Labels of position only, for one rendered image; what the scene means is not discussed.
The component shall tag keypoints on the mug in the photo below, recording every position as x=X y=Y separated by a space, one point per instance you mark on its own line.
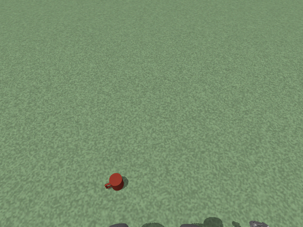
x=115 y=181

